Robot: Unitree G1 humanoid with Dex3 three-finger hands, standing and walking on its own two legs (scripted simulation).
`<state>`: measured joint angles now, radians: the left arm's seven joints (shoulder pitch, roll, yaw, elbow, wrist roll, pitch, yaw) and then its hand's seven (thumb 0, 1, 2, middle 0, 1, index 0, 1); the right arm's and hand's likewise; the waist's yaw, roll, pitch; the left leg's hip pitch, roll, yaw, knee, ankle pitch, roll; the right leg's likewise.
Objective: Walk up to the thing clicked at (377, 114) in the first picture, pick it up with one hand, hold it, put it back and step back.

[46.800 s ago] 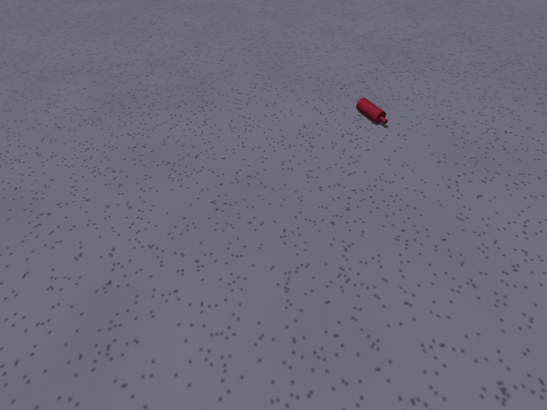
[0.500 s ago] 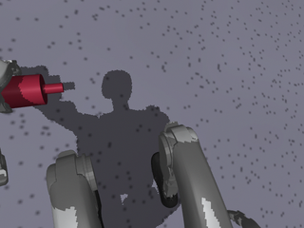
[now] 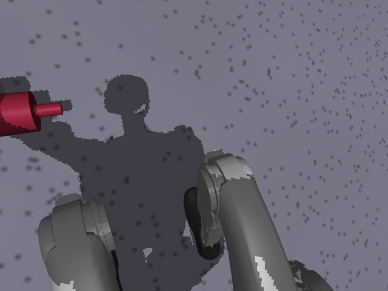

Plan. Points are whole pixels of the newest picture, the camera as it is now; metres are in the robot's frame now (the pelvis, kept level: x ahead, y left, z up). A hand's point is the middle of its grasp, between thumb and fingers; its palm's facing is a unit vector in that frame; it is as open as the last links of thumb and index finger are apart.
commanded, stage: rest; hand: left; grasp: from above
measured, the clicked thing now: out of the picture +0.49 +0.28 -0.25
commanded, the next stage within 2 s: open in 0.82 s
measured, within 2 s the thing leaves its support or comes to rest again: rests again in 1.22 s
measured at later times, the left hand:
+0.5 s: hand out of the picture +0.49 +0.30 -0.25, palm faces -0.49 -0.07 -0.87, open 10.8 cm
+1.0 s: hand out of the picture +0.50 +0.30 -0.26, palm faces -0.48 -0.07 -0.88, open 10.8 cm
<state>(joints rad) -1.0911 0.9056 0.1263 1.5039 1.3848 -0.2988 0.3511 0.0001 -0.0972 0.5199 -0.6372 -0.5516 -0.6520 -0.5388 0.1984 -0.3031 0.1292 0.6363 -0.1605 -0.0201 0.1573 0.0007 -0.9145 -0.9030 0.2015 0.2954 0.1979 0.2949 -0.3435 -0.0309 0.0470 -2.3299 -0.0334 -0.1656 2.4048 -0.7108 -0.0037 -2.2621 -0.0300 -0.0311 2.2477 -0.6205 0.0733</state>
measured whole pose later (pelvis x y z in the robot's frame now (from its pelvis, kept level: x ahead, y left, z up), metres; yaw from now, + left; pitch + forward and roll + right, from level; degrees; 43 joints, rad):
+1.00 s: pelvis +0.00 +0.01 -0.03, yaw -4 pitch +31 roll -15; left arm -1.17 1.05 0.11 1.69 1.43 -0.29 0.48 0.00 -0.08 0.47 -0.64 -0.56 -0.65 -0.55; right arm 0.17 -0.34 0.25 0.60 -0.21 -0.13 0.19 0.00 -0.90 -0.90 0.20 0.30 0.20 0.30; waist -0.41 -0.09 0.13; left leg -2.38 -0.02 -0.22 2.53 -0.72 0.02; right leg -2.28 0.00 -0.07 2.31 -0.60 0.06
